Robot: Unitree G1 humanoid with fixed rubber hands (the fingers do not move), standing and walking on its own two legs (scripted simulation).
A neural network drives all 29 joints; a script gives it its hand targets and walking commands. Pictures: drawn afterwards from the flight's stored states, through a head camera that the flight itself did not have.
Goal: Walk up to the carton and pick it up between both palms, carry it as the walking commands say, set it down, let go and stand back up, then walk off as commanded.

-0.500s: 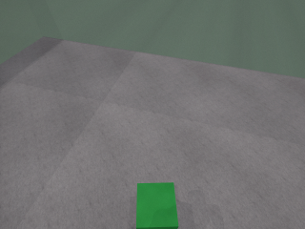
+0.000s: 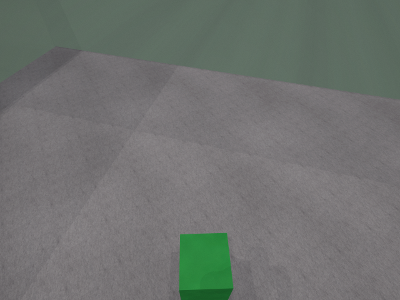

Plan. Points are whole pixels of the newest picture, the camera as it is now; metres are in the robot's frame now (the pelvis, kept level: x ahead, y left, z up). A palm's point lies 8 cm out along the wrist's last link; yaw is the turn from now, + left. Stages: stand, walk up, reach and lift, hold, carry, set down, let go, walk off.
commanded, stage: stand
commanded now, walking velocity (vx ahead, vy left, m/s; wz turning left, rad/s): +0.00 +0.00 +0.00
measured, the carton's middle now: (203, 269) +0.36 -0.03 -0.65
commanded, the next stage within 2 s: walk off in 0.54 s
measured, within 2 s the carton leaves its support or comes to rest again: neither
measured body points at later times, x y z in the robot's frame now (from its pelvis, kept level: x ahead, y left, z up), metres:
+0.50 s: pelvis -0.02 +0.01 +0.00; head -0.02 +0.01 +0.45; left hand -0.07 +0.22 -0.16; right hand -0.07 -0.20 -0.16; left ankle -0.07 +0.10 -0.74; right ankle -0.03 -0.12 -0.74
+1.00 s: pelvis -0.06 +0.00 -0.01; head -0.04 -0.01 +0.44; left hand -0.01 +0.23 -0.16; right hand -0.08 -0.25 -0.17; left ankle -0.07 +0.10 -0.74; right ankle -0.08 -0.10 -0.70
